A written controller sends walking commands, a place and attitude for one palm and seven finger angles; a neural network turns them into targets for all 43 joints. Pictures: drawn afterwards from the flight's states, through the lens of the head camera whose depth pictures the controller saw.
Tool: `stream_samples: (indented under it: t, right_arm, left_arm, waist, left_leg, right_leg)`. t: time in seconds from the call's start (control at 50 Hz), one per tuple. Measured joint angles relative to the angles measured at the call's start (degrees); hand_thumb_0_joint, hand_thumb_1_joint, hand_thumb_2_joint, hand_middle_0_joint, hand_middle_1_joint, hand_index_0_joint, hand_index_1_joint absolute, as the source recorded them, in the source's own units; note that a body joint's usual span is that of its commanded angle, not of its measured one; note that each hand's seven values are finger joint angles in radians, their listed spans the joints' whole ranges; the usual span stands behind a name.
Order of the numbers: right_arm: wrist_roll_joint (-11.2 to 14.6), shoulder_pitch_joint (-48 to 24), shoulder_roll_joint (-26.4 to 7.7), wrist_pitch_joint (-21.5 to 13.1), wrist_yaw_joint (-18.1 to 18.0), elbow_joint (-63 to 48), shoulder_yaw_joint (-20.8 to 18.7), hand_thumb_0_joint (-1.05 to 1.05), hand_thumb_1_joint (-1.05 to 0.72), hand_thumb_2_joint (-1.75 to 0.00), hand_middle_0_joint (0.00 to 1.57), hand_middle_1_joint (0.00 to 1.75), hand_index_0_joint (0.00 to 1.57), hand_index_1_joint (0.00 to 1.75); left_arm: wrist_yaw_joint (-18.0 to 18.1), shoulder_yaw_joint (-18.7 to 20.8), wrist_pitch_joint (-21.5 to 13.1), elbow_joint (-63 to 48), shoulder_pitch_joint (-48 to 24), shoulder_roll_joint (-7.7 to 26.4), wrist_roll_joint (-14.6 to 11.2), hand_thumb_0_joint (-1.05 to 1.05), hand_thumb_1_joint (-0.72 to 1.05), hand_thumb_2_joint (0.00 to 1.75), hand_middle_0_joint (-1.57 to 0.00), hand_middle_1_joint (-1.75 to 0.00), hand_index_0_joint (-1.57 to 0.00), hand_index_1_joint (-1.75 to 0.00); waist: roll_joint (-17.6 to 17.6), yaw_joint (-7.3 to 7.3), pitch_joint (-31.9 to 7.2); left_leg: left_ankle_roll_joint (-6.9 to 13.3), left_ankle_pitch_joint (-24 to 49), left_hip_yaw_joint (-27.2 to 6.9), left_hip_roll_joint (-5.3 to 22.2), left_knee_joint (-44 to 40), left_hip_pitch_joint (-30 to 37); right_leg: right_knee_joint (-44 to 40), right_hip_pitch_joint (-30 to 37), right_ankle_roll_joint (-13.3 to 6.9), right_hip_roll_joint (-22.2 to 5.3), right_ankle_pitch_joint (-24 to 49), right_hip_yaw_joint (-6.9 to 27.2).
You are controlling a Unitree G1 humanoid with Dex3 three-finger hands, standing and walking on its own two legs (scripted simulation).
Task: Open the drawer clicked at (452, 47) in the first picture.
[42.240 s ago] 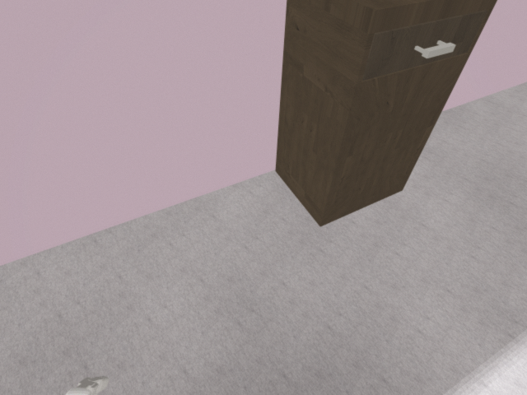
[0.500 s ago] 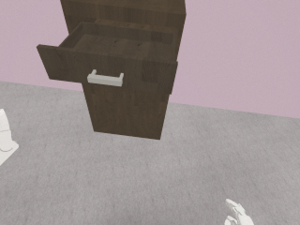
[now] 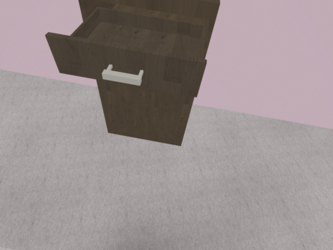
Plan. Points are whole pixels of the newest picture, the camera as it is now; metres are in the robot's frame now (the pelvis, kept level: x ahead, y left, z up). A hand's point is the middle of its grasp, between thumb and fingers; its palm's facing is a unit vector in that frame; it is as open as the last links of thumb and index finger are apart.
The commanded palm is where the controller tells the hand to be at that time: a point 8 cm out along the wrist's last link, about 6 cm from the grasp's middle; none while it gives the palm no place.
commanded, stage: let the arm hang, fingers relaxed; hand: left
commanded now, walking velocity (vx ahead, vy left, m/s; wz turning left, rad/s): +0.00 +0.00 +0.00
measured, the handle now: (123, 73) +0.60 +0.17 +0.06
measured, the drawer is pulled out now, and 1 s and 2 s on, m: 0.29 0.29 0.29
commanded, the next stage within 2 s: look to check the result in 0.74 s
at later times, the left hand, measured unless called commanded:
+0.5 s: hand out of the picture -0.01 +0.18 -0.16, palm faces -0.01 -0.98 -0.19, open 7.4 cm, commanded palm none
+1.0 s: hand out of the picture -0.01 +0.16 -0.17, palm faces +0.00 -0.98 -0.19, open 7.4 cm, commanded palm none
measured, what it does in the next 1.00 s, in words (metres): stands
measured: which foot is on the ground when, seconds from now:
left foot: down 0.00-1.00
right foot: down 0.00-1.00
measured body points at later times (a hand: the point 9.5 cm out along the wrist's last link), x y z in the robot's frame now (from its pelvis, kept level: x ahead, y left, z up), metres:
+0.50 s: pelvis -0.01 +0.01 +0.01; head +0.00 +0.00 +0.46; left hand -0.01 +0.23 -0.15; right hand -0.03 -0.19 -0.16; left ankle +0.04 +0.12 -0.73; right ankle +0.00 -0.09 -0.73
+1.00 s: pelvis +0.00 +0.00 +0.01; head +0.02 -0.01 +0.46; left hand +0.00 +0.22 -0.15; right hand -0.03 -0.20 -0.16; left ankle +0.04 +0.12 -0.73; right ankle +0.00 -0.09 -0.73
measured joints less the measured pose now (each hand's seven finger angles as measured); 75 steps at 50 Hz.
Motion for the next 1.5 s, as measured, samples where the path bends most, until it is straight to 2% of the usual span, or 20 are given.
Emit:
stream_samples:
  t: [0.14,0.32,0.6,1.0,1.5]
  right_arm:
    - [0.42,2.05,-0.69,-0.04,-0.99,4.38,-1.15,0.01,-0.91,-0.90,0.19,0.30,0.20,0.30]
    - [0.64,1.30,0.85,-0.39,-1.02,7.38,-0.82,0.01,-0.91,-0.90,0.19,0.30,0.20,0.30]
    - [0.62,1.66,2.77,-0.90,-1.20,9.23,-1.13,0.01,-0.92,-0.90,0.20,0.30,0.20,0.30]
    - [0.62,1.96,3.41,-1.05,-1.51,9.57,-1.34,0.01,-0.91,-0.90,0.19,0.30,0.20,0.30]
    - [0.63,0.03,2.65,-1.13,-1.70,9.55,-1.36,0.01,-0.91,-0.90,0.19,0.30,0.20,0.30]
  left_arm:
    - [-0.42,-0.86,0.07,10.74,2.18,1.66,0.43,-0.04,0.96,0.89,-0.21,-0.30,-0.20,-0.30]
    - [0.04,-1.79,-0.38,16.56,2.87,-0.10,0.29,0.00,0.92,0.89,-0.20,-0.30,-0.20,-0.30]
    - [0.41,-2.42,-1.27,17.16,1.46,-4.24,0.54,0.00,0.91,0.89,-0.20,-0.30,-0.20,-0.30]
    - [0.73,-1.66,-1.58,17.70,1.49,-3.60,0.32,0.00,0.91,0.89,-0.20,-0.30,-0.20,-0.30]
    - [0.68,-1.70,-1.72,17.31,0.41,-3.62,0.30,0.00,0.91,0.89,-0.20,-0.30,-0.20,-0.30]
  waist:
    - [3.44,-0.43,0.51]
    - [5.96,-0.31,-0.16]
    - [4.14,-0.67,-1.75]
    - [4.57,-0.77,-1.05]
    - [4.18,-0.63,-0.49]
  left_leg:
    - [0.55,2.43,0.93,-0.21,-4.65,2.20]
    - [1.11,4.04,2.37,-1.04,-7.84,4.75]
    - [0.74,3.90,3.05,-0.78,-7.91,5.00]
    - [-0.03,3.39,2.53,-0.11,-7.71,5.03]
    - [-0.89,2.45,2.18,0.54,-7.81,5.68]
  right_leg:
    - [-5.39,2.20,0.54,0.01,3.27,0.90]
    - [-6.12,3.22,1.12,-0.85,3.99,2.24]
    - [-4.89,2.59,0.78,-0.66,3.36,2.93]
    - [-5.40,3.04,0.09,0.06,3.04,2.50]
    - [-6.01,3.95,-0.59,0.78,2.24,2.25]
